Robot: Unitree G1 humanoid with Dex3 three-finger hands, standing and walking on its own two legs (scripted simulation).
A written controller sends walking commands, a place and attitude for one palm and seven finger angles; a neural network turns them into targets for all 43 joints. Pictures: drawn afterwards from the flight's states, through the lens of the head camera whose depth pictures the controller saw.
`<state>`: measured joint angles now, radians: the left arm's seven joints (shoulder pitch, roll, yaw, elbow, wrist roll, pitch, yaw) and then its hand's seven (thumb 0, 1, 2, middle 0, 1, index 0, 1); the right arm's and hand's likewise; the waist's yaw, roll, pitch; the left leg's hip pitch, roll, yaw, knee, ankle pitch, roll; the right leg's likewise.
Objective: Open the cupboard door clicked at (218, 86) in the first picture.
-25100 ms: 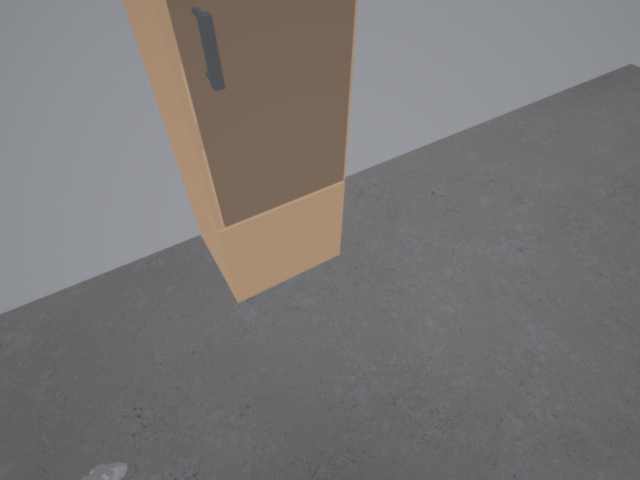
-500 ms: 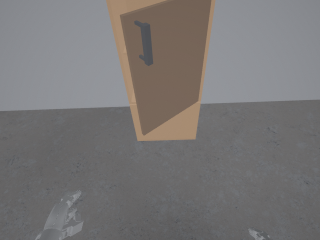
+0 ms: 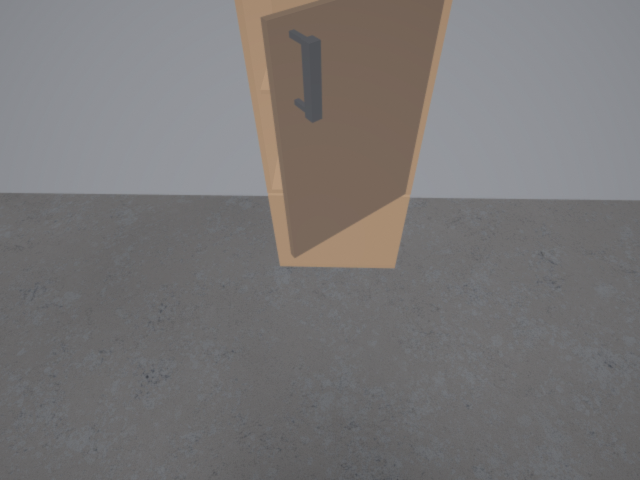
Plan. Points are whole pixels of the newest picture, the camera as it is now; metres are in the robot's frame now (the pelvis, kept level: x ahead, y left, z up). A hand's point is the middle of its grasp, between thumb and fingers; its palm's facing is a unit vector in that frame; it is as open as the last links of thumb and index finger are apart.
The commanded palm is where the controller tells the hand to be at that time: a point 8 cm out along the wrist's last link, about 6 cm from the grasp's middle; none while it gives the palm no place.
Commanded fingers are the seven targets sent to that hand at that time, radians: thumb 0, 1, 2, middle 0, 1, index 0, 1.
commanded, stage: let the arm hang, fingers relaxed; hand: left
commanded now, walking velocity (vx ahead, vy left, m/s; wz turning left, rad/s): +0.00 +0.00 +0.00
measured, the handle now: (304, 76) +0.69 +0.07 +0.15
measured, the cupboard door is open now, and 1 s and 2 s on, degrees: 38 38 38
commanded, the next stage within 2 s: look to check the result in 0.42 s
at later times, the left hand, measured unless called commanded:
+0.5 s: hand out of the picture +0.12 +0.24 -0.14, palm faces -0.03 -0.94 -0.34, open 7.4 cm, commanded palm none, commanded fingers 0.00 0.90 0.90 -0.20 -0.30 -0.20 -0.30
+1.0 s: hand out of the picture +0.12 +0.23 -0.14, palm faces -0.03 -0.94 -0.35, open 7.4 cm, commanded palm none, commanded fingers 0.00 0.90 0.90 -0.20 -0.30 -0.20 -0.30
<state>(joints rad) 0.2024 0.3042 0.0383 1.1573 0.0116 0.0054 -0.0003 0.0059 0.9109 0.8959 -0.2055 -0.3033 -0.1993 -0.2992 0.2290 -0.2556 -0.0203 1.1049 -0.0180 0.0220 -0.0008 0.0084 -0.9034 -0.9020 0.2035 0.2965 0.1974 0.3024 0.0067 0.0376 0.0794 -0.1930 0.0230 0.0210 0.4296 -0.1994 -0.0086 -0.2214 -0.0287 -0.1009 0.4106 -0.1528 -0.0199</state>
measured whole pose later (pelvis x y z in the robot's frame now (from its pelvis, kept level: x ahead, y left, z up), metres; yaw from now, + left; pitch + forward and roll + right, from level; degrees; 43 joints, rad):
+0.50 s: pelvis +0.02 -0.01 +0.01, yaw -1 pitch -2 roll +0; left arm 0.06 0.31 0.01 1.12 0.01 -0.02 -0.01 0.00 0.90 0.90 -0.21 -0.30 -0.20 -0.30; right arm 0.11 -0.34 -0.01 1.12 -0.02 0.00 0.01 0.01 -0.90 -0.90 0.20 0.30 0.20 0.30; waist -0.01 0.03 0.07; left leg -0.11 0.02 0.03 0.32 -0.17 -0.02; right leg -0.17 -0.02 -0.09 0.34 -0.14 -0.02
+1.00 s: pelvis +0.04 -0.02 +0.01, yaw -1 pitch -2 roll +0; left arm 0.09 0.32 0.01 1.15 0.01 -0.03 0.00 0.01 0.90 0.90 -0.21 -0.30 -0.20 -0.30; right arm 0.11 -0.33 -0.01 1.12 -0.01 0.01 0.00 0.01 -0.90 -0.90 0.20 0.30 0.20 0.30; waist -0.01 0.03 0.06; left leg -0.07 0.05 0.03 0.28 -0.18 -0.04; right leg -0.13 0.00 -0.10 0.31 -0.15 -0.03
